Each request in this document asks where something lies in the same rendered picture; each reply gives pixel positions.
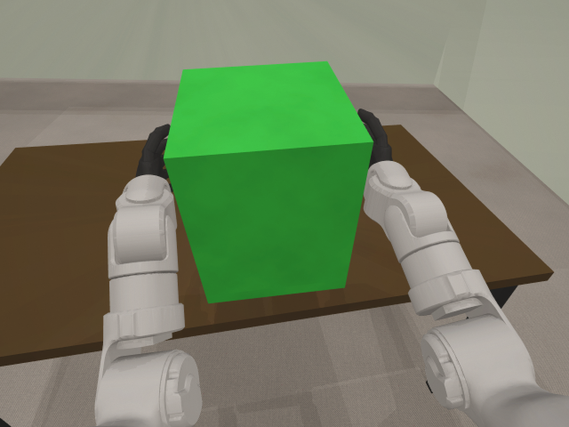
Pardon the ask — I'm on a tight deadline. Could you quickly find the right robot forearm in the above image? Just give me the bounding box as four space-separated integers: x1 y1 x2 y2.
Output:
364 161 535 380

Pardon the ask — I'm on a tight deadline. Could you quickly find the robot right upper arm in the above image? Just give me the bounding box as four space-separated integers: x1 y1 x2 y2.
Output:
421 313 569 427

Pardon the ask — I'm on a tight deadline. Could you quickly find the left robot forearm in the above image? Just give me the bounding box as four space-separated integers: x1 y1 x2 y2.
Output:
95 174 185 424

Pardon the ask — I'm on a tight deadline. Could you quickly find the table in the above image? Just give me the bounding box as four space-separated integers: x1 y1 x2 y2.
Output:
0 125 554 427

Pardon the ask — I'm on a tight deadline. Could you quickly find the robot right hand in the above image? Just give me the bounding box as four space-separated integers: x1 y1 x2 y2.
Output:
357 109 393 170

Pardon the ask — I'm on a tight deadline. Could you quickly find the robot left hand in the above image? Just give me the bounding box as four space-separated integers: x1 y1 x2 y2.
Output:
135 124 173 192

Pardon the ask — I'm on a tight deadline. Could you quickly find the robot left upper arm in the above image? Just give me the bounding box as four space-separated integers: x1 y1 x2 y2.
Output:
91 350 203 427

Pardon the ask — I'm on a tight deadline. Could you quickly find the carton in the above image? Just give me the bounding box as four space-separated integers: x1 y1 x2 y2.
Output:
164 61 373 303

